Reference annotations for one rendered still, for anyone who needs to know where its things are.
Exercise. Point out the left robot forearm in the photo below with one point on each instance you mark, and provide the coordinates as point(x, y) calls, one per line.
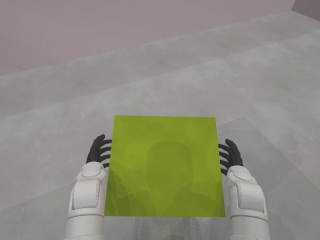
point(86, 209)

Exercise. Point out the left robot hand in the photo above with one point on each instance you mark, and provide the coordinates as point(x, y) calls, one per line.
point(95, 151)

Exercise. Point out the carton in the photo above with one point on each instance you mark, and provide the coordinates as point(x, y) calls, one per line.
point(164, 166)

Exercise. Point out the right robot forearm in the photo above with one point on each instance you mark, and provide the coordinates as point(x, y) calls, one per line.
point(248, 212)

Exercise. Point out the right robot hand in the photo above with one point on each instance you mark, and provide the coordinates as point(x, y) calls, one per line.
point(233, 156)

